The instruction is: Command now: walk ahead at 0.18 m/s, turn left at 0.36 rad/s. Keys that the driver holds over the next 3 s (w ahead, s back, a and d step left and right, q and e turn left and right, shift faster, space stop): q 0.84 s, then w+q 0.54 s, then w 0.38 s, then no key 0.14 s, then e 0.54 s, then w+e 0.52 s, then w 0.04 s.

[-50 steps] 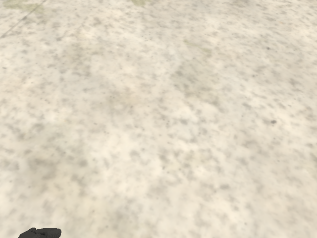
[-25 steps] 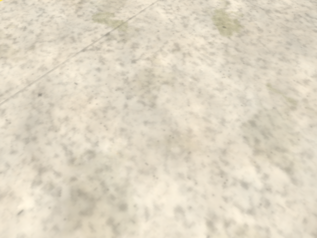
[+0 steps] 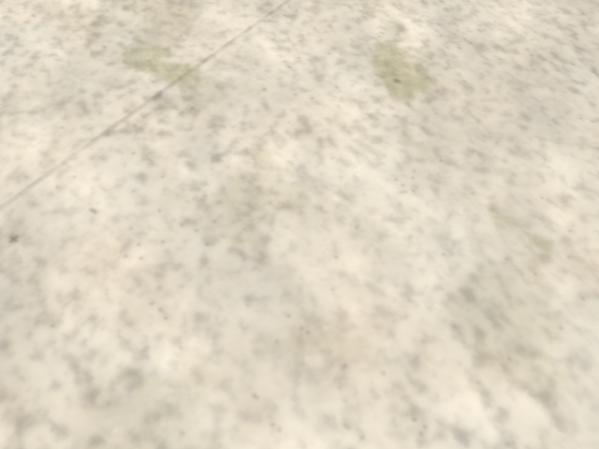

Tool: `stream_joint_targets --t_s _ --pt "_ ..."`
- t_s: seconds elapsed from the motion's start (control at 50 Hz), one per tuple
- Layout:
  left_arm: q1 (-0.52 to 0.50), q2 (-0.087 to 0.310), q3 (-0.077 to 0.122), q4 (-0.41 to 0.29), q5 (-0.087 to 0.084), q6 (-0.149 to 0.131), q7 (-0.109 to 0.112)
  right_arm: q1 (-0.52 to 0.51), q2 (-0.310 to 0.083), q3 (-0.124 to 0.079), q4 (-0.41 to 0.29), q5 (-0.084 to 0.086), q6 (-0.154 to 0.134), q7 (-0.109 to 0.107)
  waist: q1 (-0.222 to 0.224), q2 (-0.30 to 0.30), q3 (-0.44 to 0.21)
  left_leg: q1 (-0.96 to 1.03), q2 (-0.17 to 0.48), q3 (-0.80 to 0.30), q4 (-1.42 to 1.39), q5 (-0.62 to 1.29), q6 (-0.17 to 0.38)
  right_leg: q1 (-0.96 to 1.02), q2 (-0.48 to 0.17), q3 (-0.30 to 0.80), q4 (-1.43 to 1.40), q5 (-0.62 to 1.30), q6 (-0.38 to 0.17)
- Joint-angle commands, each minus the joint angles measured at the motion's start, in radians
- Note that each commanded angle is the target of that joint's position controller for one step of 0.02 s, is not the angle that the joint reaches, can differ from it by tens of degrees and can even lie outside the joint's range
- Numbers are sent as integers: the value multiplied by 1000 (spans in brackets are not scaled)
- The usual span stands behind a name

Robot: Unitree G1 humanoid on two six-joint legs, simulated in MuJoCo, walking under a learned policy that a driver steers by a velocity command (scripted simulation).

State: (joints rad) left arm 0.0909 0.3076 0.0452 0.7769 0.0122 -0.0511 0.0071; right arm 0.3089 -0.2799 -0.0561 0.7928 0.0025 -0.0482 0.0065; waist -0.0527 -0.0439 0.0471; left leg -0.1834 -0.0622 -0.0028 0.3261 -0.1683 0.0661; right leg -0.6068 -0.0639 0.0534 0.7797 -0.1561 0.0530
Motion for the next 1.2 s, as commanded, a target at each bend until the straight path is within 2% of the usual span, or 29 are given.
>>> stream_joint_targets --t_s 0.02,0.1,0.14,0.16,0.18,0.2,0.22,0.24,0.32,0.4,0.46,0.54,0.56,0.58,0.6,0.62,0.66,0.68,0.72,0.84,0.94,1.02,1.04,1.06,1.08,1.1,1.12,1.14,1.2 --pt "4 55 11 -51 -5 3 -1 -45 -196 -52 -64 12 3 -21 41 130 -110 -4 229 -153 -23 569 144 139 46 -1 -120 109 6" --pt "-34 95 26 -68 -5 -3 -9 -41 -193 -55 -56 18 31 -36 42 145 -110 43 239 -265 63 407 121 176 63 31 -243 59 -12" --pt "25 113 38 -49 0 -14 -8 -73 -172 -49 -70 22 40 -42 82 140 -125 17 186 -287 158 288 76 310 56 13 -382 172 -47" --pt "57 162 49 -53 16 -18 1 -55 -124 -34 -86 9 39 -43 78 61 -191 -54 117 -253 285 144 30 469 -68 100 -386 405 -100" --pt "71 208 56 -67 27 -5 15 46 -63 -18 -86 -13 33 -39 35 -157 -258 -272 -8 -152 505 -378 -34 700 -284 274 -323 796 -222" --pt "114 174 55 -54 17 14 13 106 -109 -25 -83 8 34 -40 49 -239 -329 -396 -26 -101 708 -585 -76 745 -414 450 -359 720 -351" --pt "91 127 42 -68 5 20 11 84 -187 -50 -69 17 46 -44 60 -124 -285 -426 21 -125 827 -518 -103 694 -362 413 -392 549 -343" --pt "45 99 35 -72 5 23 12 34 -200 -61 -73 22 65 -50 55 -84 -222 -454 47 -112 873 -443 -121 628 -302 313 -404 429 -302" --pt "-61 96 34 -73 15 39 21 7 -134 -55 -94 19 115 -56 25 -119 -109 -346 83 -42 816 -274 -158 378 -192 89 -512 171 -269" --pt "-55 122 46 -55 6 46 33 -59 -97 -39 -137 11 108 -40 53 -112 -142 -269 119 -10 607 -218 -144 414 -221 10 -516 207 -287" --pt "-45 155 58 -42 -2 54 28 -80 -112 -40 -154 11 107 -21 62 -118 -155 -193 118 22 485 -193 -117 433 -250 -16 -505 209 -281" --pt "-45 156 63 -19 -35 64 22 -12 -131 -59 -133 7 114 -3 12 -90 -146 -14 75 67 207 -49 -35 386 -233 -81 -387 79 -182" --pt "5 116 56 5 -33 68 16 18 -166 -73 -125 3 114 -9 9 10 -122 75 99 -16 96 52 11 290 -179 -143 -257 -43 -103" --pt "25 46 37 -17 13 70 7 32 -282 -98 -145 3 114 -31 46 338 -104 192 361 -381 26 363 126 29 -33 -253 70 -405 15" --pt "-84 76 48 -68 13 63 18 6 -319 -96 -178 -32 93 -23 -1 333 -107 64 454 -530 -19 347 286 -66 59 -86 261 -526 27" --pt "-115 109 60 -72 -6 64 26 -30 -280 -88 -177 -41 69 -17 0 231 -97 40 398 -457 -41 230 260 -71 39 -21 335 -449 8" --pt "-54 117 73 -30 -8 68 43 -126 -215 -71 -183 -8 51 -25 51 170 -88 42 305 -348 -26 122 149 -71 17 8 330 -286 -7" --pt "-35 121 76 -22 0 69 47 -147 -194 -61 -187 3 51 -31 60 183 -90 32 286 -324 -19 171 138 -53 25 7 344 -239 2" --pt "-19 108 77 -23 -7 62 41 -132 -171 -50 -189 -1 52 -40 66 185 -124 46 264 -308 -8 244 144 -16 46 10 361 -186 13" --pt "-62 83 63 -47 -15 50 30 -100 -200 -60 -191 4 62 -51 35 189 -112 104 245 -378 16 181 154 14 70 37 92 -165 40" --pt "-79 98 62 -64 -30 17 -1 -96 -208 -61 -188 11 61 -39 11 218 -76 8 218 -508 -56 -326 177 131 92 30 -112 -208 9" --pt "24 94 66 -35 -41 -26 -16 -138 -190 -51 -195 18 63 -36 79 189 -72 -102 155 -535 -5 -388 137 387 97 3 -370 -97 -44" --pt "87 112 74 -15 -38 -31 -13 -147 -162 -42 -201 17 61 -38 109 154 -85 -196 112 -496 63 -413 98 529 54 17 -429 -52 -69" --pt "190 156 84 3 -24 -31 -5 -132 -94 -23 -204 14 58 -36 132 24 -145 -343 32 -373 307 -488 36 713 -115 176 -457 -167 -123" --pt "252 239 95 18 5 -30 -8 -136 -75 -19 -248 30 46 -34 123 -161 -109 -573 -80 -199 524 -477 1 753 -299 510 -564 -434 -243" --pt "191 215 93 6 6 -39 -11 -171 -152 -35 -260 24 34 -31 106 -144 -1 -669 27 -194 656 -386 -19 666 -355 579 -600 -538 -287" --pt "138 153 76 -14 -9 -40 -2 -160 -188 -48 -243 20 32 -26 93 -124 39 -690 57 -180 708 -305 -34 645 -304 483 -607 -517 -261" --pt "116 123 66 -25 -18 -37 5 -137 -182 -52 -221 16 34 -23 85 -110 37 -689 70 -162 738 -248 -51 652 -256 395 -606 -446 -223" --pt "154 104 53 -18 -9 -37 16 -161 -123 -40 -229 19 20 -3 109 -82 37 -682 107 -118 790 -90 -79 625 -199 185 -627 -171 -193"
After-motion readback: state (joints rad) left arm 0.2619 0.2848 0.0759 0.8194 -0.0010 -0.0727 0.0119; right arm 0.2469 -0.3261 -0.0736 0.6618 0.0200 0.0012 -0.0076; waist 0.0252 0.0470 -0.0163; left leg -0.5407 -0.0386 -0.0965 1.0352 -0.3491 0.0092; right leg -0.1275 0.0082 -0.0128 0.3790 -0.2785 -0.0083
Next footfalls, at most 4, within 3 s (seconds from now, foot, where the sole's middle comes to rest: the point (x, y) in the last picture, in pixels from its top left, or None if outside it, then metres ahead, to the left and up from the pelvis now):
0.16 right None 0.21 -0.12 -0.78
0.56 left None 0.09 0.12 -0.78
1.06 right None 0.21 -0.06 -0.78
1.50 left None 0.23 0.38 -0.78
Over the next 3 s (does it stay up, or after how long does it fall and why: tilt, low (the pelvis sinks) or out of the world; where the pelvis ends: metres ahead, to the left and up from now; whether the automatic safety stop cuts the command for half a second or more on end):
stays up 0.57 0.51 -0.02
